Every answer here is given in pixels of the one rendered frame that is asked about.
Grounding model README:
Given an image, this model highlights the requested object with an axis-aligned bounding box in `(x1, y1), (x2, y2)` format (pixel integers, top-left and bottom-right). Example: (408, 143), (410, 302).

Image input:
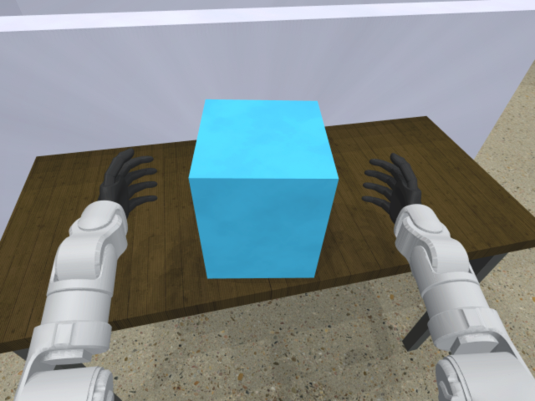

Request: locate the right robot hand
(362, 153), (422, 224)

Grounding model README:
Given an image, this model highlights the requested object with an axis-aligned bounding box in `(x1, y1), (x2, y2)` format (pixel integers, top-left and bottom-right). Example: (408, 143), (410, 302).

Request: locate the table
(0, 116), (535, 401)

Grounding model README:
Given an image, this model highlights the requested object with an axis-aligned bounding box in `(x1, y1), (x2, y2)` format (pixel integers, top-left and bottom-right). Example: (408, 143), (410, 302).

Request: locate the right robot upper arm
(436, 352), (535, 401)

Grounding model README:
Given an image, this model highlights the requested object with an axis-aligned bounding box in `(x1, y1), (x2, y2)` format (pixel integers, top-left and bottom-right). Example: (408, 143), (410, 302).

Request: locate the left robot hand
(97, 148), (157, 219)

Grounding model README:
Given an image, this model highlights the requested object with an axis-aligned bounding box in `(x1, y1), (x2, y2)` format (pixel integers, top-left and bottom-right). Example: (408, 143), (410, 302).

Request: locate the robot left forearm
(13, 200), (128, 401)

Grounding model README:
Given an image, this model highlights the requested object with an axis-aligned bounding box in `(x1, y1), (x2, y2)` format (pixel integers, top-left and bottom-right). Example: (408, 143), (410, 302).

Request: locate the carton
(189, 99), (339, 278)

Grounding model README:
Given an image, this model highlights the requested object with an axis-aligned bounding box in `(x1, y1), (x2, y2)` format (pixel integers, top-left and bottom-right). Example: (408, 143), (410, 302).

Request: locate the robot right forearm
(394, 204), (535, 386)

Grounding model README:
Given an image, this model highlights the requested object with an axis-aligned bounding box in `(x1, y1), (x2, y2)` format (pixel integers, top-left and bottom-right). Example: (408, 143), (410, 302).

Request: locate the left robot upper arm
(18, 366), (115, 401)

